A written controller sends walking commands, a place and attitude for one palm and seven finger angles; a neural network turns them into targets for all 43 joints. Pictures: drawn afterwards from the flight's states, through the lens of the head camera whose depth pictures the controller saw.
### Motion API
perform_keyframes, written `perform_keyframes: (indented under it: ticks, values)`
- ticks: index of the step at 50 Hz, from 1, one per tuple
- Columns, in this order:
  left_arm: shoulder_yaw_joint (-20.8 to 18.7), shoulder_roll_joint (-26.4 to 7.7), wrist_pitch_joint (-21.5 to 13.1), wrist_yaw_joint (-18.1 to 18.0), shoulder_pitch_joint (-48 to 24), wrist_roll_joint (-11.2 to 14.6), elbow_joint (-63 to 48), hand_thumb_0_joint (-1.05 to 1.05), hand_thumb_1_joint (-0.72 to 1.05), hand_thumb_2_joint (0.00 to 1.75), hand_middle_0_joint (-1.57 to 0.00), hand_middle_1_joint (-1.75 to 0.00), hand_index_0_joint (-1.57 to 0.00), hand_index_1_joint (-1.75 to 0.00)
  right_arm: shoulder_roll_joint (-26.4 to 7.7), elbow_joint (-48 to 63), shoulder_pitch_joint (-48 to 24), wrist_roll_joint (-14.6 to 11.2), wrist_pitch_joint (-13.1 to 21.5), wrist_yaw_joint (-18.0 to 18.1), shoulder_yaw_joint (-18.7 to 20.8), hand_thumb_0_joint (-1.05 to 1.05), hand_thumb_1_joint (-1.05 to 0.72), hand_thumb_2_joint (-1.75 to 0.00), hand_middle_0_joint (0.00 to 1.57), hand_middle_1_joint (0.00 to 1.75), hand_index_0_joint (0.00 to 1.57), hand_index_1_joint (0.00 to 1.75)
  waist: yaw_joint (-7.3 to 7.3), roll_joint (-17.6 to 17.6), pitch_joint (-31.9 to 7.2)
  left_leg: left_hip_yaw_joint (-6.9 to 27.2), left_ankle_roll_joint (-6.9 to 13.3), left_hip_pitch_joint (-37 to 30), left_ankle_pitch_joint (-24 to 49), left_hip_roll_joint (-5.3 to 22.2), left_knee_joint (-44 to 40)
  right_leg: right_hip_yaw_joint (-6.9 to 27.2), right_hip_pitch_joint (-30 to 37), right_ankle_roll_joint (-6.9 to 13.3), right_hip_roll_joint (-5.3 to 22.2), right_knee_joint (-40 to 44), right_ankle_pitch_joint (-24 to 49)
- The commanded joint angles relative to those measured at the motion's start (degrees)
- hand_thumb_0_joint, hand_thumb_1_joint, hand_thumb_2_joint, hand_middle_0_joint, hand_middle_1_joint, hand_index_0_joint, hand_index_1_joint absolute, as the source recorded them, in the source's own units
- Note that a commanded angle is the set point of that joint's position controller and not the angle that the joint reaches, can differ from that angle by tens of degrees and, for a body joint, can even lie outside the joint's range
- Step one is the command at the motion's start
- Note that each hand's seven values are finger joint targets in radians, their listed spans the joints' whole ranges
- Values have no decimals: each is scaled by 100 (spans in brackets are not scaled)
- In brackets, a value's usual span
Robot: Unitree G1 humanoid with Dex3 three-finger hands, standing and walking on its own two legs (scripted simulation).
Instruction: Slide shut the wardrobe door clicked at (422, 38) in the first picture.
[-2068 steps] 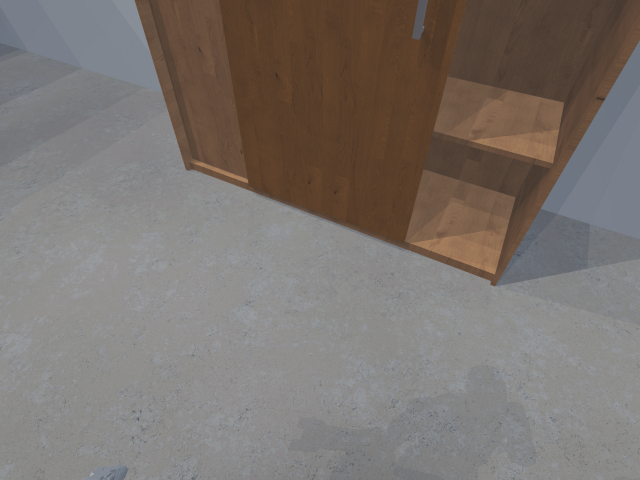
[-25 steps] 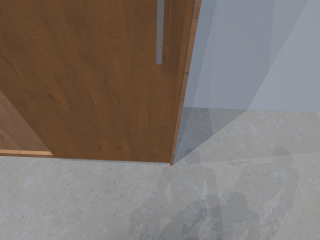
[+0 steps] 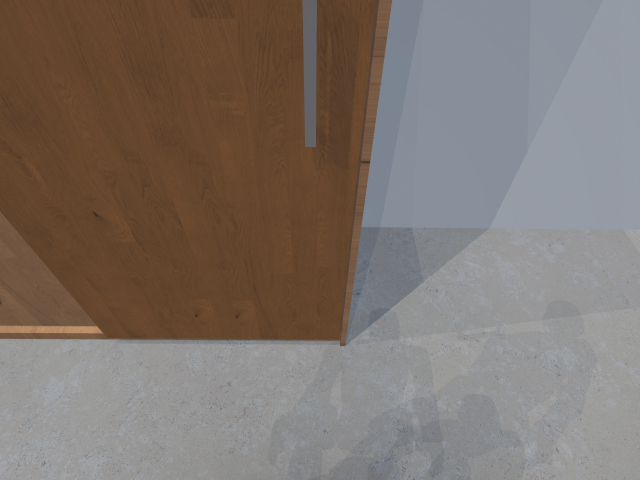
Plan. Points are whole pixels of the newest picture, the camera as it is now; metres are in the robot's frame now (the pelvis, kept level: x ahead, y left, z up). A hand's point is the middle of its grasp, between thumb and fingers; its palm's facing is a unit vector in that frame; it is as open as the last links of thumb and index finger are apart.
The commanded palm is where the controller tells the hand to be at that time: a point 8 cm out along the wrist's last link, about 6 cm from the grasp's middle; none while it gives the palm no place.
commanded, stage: let the arm hang, fingers relaxed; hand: left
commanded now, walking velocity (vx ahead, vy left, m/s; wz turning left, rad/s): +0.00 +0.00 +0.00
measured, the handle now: (310, 63) +0.64 +0.05 +0.22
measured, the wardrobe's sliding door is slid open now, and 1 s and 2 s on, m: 0.00 0.00 0.00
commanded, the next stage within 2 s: look to check the result in 0.12 s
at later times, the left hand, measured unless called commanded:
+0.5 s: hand out of the picture +0.06 +0.20 -0.17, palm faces -0.01 -0.96 -0.26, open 7.4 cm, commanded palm none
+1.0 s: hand out of the picture +0.11 +0.22 -0.16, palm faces -0.02 -0.95 -0.31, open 7.4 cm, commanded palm none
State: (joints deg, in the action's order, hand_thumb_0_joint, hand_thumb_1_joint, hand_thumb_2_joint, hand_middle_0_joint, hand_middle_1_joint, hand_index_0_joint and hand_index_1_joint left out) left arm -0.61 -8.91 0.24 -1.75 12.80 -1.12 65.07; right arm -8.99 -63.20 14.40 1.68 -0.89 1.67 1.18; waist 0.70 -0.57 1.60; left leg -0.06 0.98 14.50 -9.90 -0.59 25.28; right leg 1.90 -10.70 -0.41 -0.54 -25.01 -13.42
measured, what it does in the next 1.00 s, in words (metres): stands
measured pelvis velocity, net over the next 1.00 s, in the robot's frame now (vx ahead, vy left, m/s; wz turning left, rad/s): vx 0.03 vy -0.01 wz -0.01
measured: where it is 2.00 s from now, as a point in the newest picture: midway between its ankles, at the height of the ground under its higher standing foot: outside the picture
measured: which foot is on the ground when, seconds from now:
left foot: down 0.00-1.00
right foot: down 0.00-1.00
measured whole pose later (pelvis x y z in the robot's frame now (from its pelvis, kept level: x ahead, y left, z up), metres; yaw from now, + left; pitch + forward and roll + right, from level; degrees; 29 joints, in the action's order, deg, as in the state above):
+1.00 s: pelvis +0.03 -0.01 +0.01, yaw -1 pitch -1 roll +0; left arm -1.0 -16.6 -0.6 -0.6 6.3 -0.8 64.4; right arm -17.0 -64.1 6.4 1.3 -0.4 0.8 0.8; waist 0.5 -0.4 3.2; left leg -0.3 -0.1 8.7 -10.4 0.2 20.3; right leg 2.3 -5.0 0.6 -1.2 -19.6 -13.4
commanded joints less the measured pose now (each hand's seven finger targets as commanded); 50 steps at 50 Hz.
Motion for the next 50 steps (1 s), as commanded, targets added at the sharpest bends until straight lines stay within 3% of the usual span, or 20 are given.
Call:
perform_keyframes:
  ticks: [1,11,25,50]
  values:
    - [-144,-742,-70,1,248,28,-155,0,90,90,-20,-30,-20,-30,-678,136,223,-26,97,42,97,0,-90,-90,20,30,20,30,-13,-83,276,555,91,-197,-279,543,-623,353,-464,272,463,637,-117]
    - [-183,-1021,-118,14,-3,44,-185,0,90,90,-20,-30,-20,-30,-991,136,-41,-49,147,47,117,0,-90,-90,20,30,20,30,-8,-8,-128,512,101,-604,456,629,-516,368,-142,269,518,614,484]
    - [-213,-1397,-145,38,-376,48,-227,0,90,90,-20,-30,-20,-30,-1361,127,-492,-48,146,16,127,0,-90,-90,20,30,20,30,-10,16,-54,504,65,-754,589,653,-609,438,-26,273,573,785,661]
    - [-249,-1825,-190,66,-765,60,-372,0,90,90,-20,-30,-20,-30,-1818,183,-904,-66,191,-5,130,0,-90,-90,20,30,20,30,-15,29,-350,485,26,-1092,1112,725,-682,476,338,268,658,845,1316]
